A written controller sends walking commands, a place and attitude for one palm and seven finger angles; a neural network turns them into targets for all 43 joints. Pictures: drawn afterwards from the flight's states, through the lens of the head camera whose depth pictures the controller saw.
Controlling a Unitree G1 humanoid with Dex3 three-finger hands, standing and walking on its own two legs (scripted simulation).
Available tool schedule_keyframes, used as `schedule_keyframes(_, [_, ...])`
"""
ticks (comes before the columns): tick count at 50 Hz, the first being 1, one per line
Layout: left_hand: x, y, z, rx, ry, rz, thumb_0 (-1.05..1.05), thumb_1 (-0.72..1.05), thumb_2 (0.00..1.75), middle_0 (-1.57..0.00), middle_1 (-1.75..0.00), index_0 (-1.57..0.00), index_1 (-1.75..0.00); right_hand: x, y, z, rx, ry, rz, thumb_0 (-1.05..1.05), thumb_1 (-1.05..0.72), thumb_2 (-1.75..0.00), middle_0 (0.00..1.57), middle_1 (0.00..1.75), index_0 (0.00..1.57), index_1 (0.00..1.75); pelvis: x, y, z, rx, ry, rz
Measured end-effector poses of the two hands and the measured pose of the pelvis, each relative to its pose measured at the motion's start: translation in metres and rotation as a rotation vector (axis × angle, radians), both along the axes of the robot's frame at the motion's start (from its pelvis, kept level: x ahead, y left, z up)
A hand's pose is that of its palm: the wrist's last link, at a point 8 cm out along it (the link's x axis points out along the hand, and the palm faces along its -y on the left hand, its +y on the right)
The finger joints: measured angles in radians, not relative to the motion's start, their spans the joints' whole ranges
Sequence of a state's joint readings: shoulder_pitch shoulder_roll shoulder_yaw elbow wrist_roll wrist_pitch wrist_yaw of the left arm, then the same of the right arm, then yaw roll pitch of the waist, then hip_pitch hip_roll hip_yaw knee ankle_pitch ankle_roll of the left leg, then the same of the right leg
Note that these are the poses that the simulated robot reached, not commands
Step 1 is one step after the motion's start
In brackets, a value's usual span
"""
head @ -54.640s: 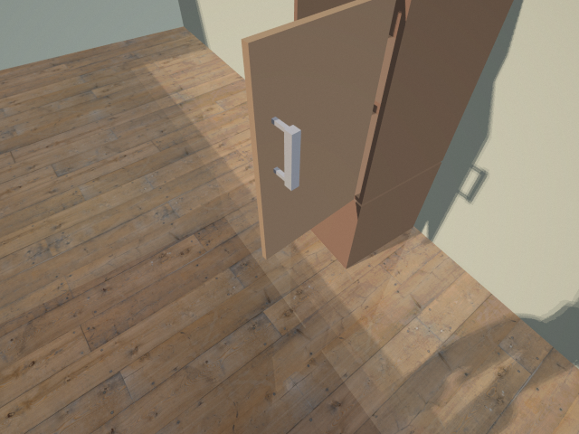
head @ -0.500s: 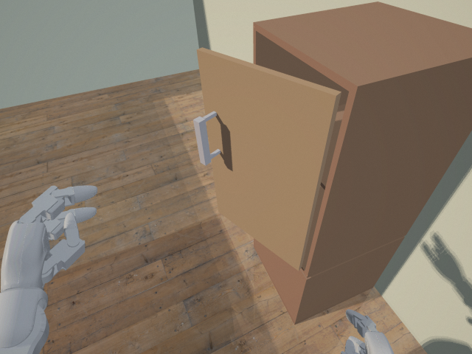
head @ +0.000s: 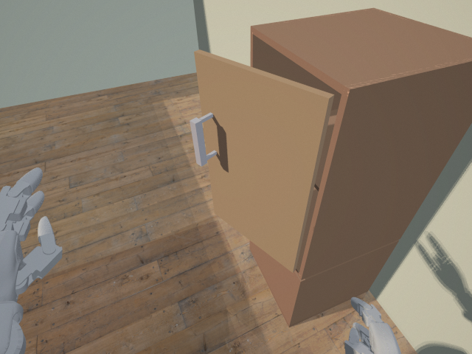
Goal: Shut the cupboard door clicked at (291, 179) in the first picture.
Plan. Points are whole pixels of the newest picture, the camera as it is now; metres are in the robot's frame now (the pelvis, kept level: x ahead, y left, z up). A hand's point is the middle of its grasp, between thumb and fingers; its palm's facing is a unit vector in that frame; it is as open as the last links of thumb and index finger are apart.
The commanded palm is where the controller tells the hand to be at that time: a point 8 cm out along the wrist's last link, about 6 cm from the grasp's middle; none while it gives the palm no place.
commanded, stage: step back with the hand held close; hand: left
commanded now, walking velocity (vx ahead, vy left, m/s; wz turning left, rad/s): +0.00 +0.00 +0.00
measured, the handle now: (205, 139) +0.64 +0.17 +0.02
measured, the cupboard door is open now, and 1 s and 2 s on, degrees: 25 25 25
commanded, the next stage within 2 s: stop stepping back and stand still in 1.46 s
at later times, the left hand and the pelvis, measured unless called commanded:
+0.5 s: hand (41, 254) +0.18 +0.28 +0.16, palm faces +0.37 -0.78 -0.50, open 7.4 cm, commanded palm +0.13 +0.32 +0.17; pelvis -0.02 +0.02 -0.01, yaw -1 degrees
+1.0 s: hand out of the picture +0.08 +0.30 +0.16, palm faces +0.51 -0.74 -0.45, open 7.4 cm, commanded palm +0.03 +0.33 +0.17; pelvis -0.11 +0.03 -0.03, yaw +2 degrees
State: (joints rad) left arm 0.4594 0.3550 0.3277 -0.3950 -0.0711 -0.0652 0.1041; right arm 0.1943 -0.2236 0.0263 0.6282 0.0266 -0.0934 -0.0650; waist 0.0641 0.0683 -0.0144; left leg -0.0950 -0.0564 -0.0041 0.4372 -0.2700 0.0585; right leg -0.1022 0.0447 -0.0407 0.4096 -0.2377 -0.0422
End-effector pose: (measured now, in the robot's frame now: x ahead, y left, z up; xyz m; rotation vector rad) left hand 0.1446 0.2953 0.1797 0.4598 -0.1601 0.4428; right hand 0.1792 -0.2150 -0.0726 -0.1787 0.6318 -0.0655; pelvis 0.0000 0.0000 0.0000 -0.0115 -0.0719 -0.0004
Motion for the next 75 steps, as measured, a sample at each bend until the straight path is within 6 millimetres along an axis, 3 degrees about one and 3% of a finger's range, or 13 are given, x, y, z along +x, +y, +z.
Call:
schedule_keyframes(9, [0.004, 0.005, 0.003, 0.038, 0.016, 0.007, 0.01, 0.89, 0.89, -0.21, -0.31, -0.21, -0.3, -0.008, -0.006, -0.009, 0.011, 0.052, -0.02, 0.01, -0.91, -0.9, 0.2, 0.3, 0.2, 0.3, 0.0, -0.002, -0.001, -0.008, 0.032, 0.001])
schedule_keyframes(16, [0.009, 0.008, -0.009, 0.057, 0.047, -0.027, 0.01, 0.89, 0.89, -0.21, -0.31, -0.21, -0.3, -0.021, -0.022, -0.016, -0.037, 0.124, -0.09, 0.01, -0.91, -0.9, 0.2, 0.3, 0.2, 0.3, -0.003, 0.007, -0.004, -0.012, 0.082, -0.001])
schedule_keyframes(25, [-0.001, 0.022, 0.003, 0.129, 0.012, -0.087, 0.01, 0.89, 0.89, -0.21, -0.31, -0.21, -0.3, -0.04, -0.019, -0.006, -0.072, 0.118, -0.16, 0.01, -0.91, -0.9, 0.2, 0.3, 0.2, 0.3, -0.02, 0.021, -0.008, -0.002, 0.085, -0.02])
schedule_keyframes(33, [-0.034, 0.037, -0.003, 0.125, -0.032, -0.073, 0.01, 0.89, 0.89, -0.21, -0.31, -0.21, -0.3, -0.067, -0.002, 0.002, -0.083, 0.067, -0.143, 0.01, -0.91, -0.9, 0.2, 0.3, 0.2, 0.3, -0.052, 0.031, -0.013, -0.006, 0.071, -0.031])
schedule_keyframes(40, [-0.065, 0.044, -0.013, 0.123, -0.075, -0.027, 0.01, 0.89, 0.89, -0.21, -0.31, -0.21, -0.3, -0.099, 0.004, -0.008, -0.106, 0.091, -0.105, 0.01, -0.9, -0.9, 0.2, 0.3, 0.2, 0.3, -0.077, 0.032, -0.021, -0.019, 0.058, 0.006])
schedule_keyframes(53, [-0.113, 0.038, -0.001, 0.196, -0.208, -0.022, 0.01, 0.89, 0.89, -0.21, -0.31, -0.21, -0.3, -0.139, -0.001, -0.021, -0.125, 0.093, -0.074, 0.01, -0.9, -0.9, 0.2, 0.3, 0.21, 0.3, -0.115, 0.026, -0.033, -0.023, 0.035, 0.034])
schedule_keyframes(60, [-0.133, 0.038, -0.009, 0.184, -0.2, -0.01, 0.01, 0.89, 0.9, -0.21, -0.31, -0.21, -0.3, -0.156, -0.003, -0.024, -0.116, 0.09, -0.068, 0.01, -0.9, -0.9, 0.2, 0.3, 0.21, 0.3, -0.137, 0.024, -0.037, -0.01, 0.042, 0.045])
schedule_keyframes(66, [-0.156, 0.039, -0.014, 0.147, -0.214, -0.055, 0.01, 0.89, 0.89, -0.21, -0.31, -0.21, -0.3, -0.184, 0.004, -0.02, -0.144, 0.139, -0.056, 0.01, -0.91, -0.9, 0.2, 0.3, 0.2, 0.3, -0.161, 0.03, -0.035, -0.019, 0.06, 0.072])
schedule_keyframes(69, [-0.171, 0.044, -0.008, 0.172, -0.221, -0.074, 0.01, 0.89, 0.89, -0.21, -0.31, -0.21, -0.3, -0.199, 0.011, -0.017, -0.163, 0.132, -0.062, 0.01, -0.91, -0.9, 0.2, 0.3, 0.2, 0.3, -0.175, 0.036, -0.034, -0.071, 0.061, 0.086])
schedule_keyframes(75, [-0.222, 0.067, 0.029, 0.247, -0.344, -0.027, 0.01, 0.89, 0.89, -0.22, -0.31, -0.21, -0.3, -0.218, 0.036, -0.014, -0.12, 0.116, -0.039, 0.01, -0.9, -0.9, 0.2, 0.3, 0.2, 0.3, -0.199, 0.041, -0.026, -0.128, 0.085, 0.105])
